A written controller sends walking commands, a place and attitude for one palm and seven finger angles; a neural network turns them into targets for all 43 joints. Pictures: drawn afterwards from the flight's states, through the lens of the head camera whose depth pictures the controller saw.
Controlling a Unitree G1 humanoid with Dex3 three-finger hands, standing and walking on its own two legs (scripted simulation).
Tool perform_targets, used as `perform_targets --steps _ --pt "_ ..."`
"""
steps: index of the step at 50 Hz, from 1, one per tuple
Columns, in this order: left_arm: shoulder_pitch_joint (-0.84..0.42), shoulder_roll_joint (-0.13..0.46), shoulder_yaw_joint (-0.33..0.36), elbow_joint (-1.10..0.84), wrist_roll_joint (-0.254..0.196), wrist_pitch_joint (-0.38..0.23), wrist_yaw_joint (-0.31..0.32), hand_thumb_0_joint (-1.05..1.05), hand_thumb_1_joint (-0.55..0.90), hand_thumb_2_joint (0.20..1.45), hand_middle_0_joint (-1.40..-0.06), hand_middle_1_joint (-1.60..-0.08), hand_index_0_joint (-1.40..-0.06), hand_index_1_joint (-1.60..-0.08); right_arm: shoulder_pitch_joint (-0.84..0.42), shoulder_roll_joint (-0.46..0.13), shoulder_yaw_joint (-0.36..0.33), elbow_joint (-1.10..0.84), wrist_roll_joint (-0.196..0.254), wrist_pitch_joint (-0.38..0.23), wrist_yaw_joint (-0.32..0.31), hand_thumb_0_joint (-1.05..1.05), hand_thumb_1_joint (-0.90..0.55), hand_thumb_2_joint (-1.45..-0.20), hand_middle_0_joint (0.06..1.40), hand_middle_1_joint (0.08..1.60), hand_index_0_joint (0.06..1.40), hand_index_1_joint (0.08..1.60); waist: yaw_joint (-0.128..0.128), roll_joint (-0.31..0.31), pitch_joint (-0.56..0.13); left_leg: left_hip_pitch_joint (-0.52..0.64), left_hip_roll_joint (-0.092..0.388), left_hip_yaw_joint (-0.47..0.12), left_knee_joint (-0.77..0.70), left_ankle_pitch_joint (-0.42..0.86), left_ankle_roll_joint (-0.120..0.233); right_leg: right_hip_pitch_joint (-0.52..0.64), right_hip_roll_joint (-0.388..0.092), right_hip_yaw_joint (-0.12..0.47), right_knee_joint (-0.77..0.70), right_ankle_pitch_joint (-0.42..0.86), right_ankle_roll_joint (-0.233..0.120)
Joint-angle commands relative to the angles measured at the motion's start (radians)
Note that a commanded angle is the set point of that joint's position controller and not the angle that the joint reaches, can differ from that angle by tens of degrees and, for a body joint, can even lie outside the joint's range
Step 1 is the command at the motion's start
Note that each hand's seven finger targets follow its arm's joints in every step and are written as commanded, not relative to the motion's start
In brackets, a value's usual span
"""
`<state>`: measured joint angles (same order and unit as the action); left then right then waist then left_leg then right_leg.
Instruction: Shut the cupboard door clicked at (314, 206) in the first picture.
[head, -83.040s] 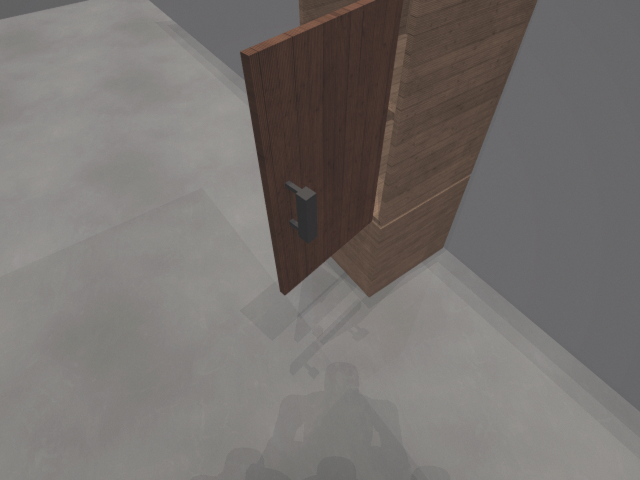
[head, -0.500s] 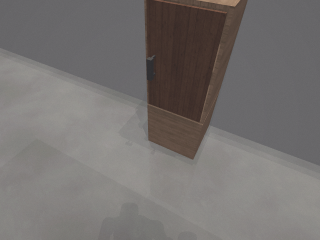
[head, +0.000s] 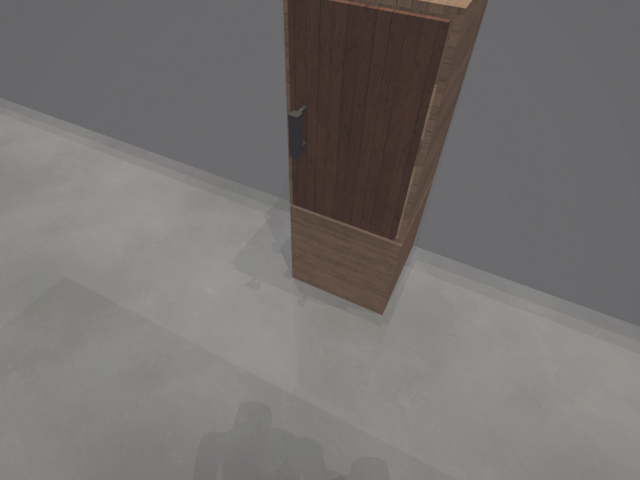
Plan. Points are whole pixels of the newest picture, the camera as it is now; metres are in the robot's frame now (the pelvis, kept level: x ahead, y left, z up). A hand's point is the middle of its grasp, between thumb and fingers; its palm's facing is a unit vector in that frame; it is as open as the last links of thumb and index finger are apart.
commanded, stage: look to check the result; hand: left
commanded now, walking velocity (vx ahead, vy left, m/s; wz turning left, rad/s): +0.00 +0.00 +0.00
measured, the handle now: (299, 131) +0.93 +0.10 -0.06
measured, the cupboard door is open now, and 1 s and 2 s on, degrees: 0 0 0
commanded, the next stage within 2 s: stand and wait in 0.58 s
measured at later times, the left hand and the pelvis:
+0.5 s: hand out of the picture +0.00 +0.17 -0.17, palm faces +0.02 -0.98 -0.21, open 7.4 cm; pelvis +0.01 -0.01 +0.00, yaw +0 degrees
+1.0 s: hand out of the picture +0.04 +0.18 -0.17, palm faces +0.01 -0.97 -0.23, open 7.4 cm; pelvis +0.02 -0.02 +0.00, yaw +0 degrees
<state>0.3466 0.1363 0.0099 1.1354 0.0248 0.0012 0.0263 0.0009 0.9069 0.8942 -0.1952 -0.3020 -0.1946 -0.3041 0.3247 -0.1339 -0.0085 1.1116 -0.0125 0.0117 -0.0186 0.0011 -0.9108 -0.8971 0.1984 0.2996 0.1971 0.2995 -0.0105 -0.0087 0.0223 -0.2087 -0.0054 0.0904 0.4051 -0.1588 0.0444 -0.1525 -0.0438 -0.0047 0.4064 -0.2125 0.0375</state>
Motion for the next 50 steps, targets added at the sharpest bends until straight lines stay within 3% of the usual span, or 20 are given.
perform_targets --steps 1,11,23,29,34,40,50 --pt "0.078 0.1 0.019 -0.018 -0.004 -0.006 0.01 0.0 0.9 0.9 -0.2 -0.3 -0.2 -0.3 0.048 -0.116 -0.024 -0.03 -0.005 -0.014 -0.012 0.0 -0.9 -0.9 0.2 0.3 0.2 0.3 0.004 0.018 0.093 -0.03 0.102 -0.144 -0.141 -0.187 -0.014 -0.103 -0.037 0.046 -0.084 -0.056 -0.061" --pt "0.061 0.118 0.026 -0.023 -0.003 -0.011 0.009 0.0 0.9 0.9 -0.2 -0.3 -0.2 -0.3 0.035 -0.134 -0.029 -0.032 -0.004 -0.022 -0.013 0.0 -0.9 -0.9 0.2 0.3 0.2 0.3 0.004 0.012 0.057 -0.001 0.11 -0.144 -0.135 -0.145 -0.011 -0.088 -0.037 0.049 -0.073 -0.017 -0.065" --pt "0.021 0.159 0.028 -0.035 -0.004 -0.017 0.007 0.0 0.9 0.9 -0.2 -0.3 -0.2 -0.3 -0.003 -0.161 -0.03 -0.036 -0.001 -0.019 -0.009 0.0 -0.9 -0.9 0.2 0.3 0.2 0.3 0.004 -0.017 0.083 0.026 0.104 -0.122 -0.103 -0.079 -0.016 -0.105 -0.047 0.065 -0.105 -0.031 -0.072" --pt "-0.006 0.173 0.03 -0.038 -0.006 -0.02 0.006 0.0 0.9 0.9 -0.2 -0.3 -0.2 -0.3 -0.03 -0.17 -0.029 -0.036 -0.004 -0.023 -0.009 0.0 -0.9 -0.9 0.2 0.3 0.2 0.3 0.003 0.007 0.052 0.045 0.106 -0.118 -0.091 -0.02 -0.018 -0.078 -0.056 0.068 -0.107 0.015 -0.074" --pt "-0.027 0.186 0.03 -0.039 -0.006 -0.02 0.004 0.0 0.9 0.9 -0.2 -0.3 -0.2 -0.3 -0.048 -0.184 -0.029 -0.035 -0.003 -0.023 -0.009 0.0 -0.9 -0.9 0.2 0.3 0.2 0.3 0.003 0.007 0.068 0.043 0.11 -0.121 -0.098 -0.023 -0.021 -0.075 -0.056 0.069 -0.117 0.014 -0.074" --pt "-0.043 0.198 0.032 -0.039 -0.008 -0.023 0.002 0.0 0.9 0.9 -0.2 -0.3 -0.2 -0.3 -0.066 -0.2 -0.028 -0.034 -0.004 -0.028 -0.01 0.0 -0.9 -0.9 0.2 0.3 0.2 0.3 0.005 0.008 0.026 0.07 0.115 -0.122 -0.094 0.034 -0.02 -0.039 -0.059 0.068 -0.115 0.063 -0.073" --pt "-0.07 0.224 0.034 -0.04 -0.008 -0.023 0.001 0.0 0.9 0.9 -0.2 -0.3 -0.2 -0.3 -0.091 -0.226 -0.028 -0.031 -0.004 -0.029 -0.01 0.0 -0.9 -0.9 0.2 0.3 0.2 0.3 0.006 0.015 0.027 0.08 0.12 -0.123 -0.103 0.065 -0.023 -0.015 -0.062 0.065 -0.124 0.091 -0.072"
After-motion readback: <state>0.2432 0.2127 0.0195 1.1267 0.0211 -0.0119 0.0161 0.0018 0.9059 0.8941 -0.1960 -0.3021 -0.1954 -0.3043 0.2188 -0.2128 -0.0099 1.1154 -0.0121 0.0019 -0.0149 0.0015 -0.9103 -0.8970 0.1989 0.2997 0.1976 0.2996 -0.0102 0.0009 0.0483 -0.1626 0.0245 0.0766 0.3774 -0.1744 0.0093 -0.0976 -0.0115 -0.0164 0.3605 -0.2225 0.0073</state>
